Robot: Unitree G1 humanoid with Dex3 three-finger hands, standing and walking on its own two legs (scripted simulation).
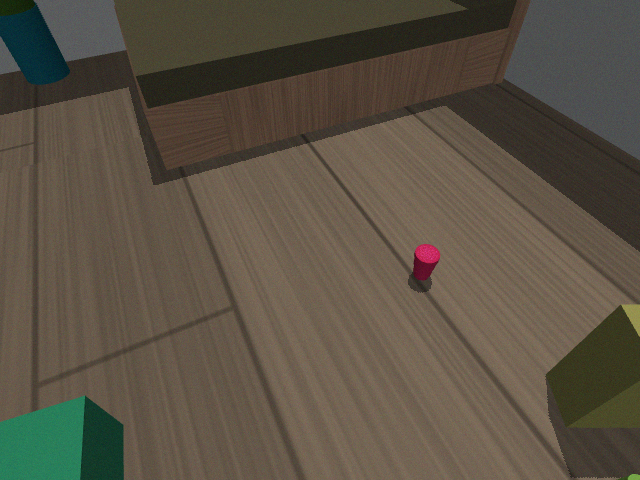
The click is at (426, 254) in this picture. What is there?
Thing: tapered cup
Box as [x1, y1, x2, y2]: [413, 244, 439, 279]
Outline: 431,245 422,244 419,245 415,250 413,271 415,277 418,279 427,278 439,258 438,250
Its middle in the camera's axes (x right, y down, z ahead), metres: +0.40 +0.11 +1.48
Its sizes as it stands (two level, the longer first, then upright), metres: 0.091 0.091 0.130
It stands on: the floor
